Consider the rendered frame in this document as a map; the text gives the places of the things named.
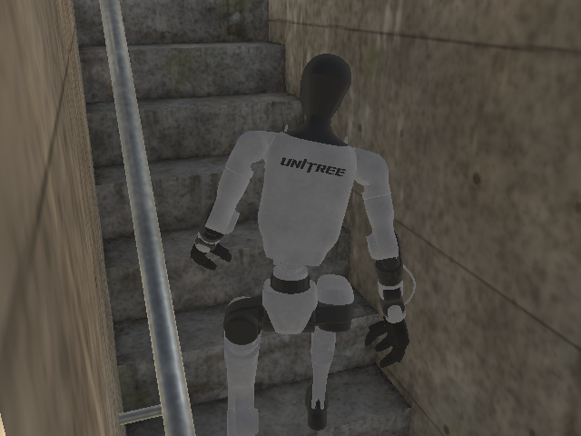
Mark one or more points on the stairs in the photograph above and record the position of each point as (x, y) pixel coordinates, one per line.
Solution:
(205, 73)

